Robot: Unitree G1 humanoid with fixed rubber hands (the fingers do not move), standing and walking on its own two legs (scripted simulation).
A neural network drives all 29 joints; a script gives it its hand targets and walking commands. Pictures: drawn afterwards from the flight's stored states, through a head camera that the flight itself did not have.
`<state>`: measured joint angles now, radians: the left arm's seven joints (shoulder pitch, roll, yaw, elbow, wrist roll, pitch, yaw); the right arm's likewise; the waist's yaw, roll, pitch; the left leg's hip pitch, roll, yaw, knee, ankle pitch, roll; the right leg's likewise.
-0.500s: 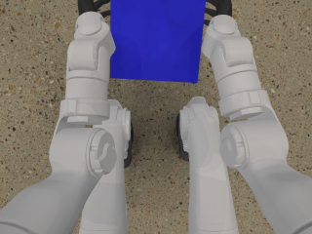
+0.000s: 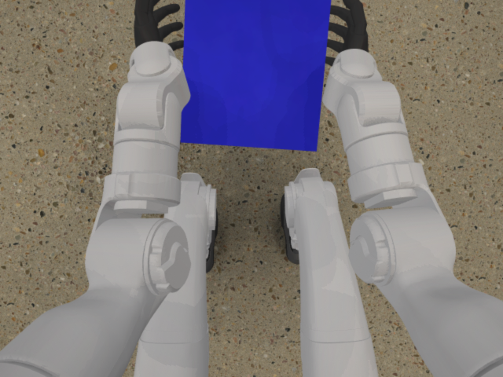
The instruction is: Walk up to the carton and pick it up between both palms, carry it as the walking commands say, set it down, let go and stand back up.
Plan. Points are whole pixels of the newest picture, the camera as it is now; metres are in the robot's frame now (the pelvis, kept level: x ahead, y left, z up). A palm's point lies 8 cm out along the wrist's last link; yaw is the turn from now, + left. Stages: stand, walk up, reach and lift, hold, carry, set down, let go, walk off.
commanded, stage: reach and lift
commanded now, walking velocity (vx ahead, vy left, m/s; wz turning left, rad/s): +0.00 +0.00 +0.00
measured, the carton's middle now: (249, 55) +0.54 +0.00 -0.15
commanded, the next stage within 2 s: none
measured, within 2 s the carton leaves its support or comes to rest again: neither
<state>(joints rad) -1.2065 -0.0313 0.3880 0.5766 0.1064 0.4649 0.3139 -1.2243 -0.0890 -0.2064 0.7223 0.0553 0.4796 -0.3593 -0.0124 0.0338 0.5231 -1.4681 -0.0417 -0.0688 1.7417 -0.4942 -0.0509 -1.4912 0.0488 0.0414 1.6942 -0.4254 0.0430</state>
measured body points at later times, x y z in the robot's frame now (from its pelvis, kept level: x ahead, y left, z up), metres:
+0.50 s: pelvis +0.00 +0.00 +0.05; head +0.26 -0.01 +0.41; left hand +0.50 +0.13 +0.02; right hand +0.50 -0.13 +0.00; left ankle +0.16 +0.13 -0.49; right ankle +0.18 -0.13 -0.49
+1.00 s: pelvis +0.01 +0.00 +0.12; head +0.23 -0.01 +0.50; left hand +0.48 +0.13 +0.09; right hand +0.48 -0.12 +0.07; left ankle +0.16 +0.13 -0.49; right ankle +0.18 -0.13 -0.49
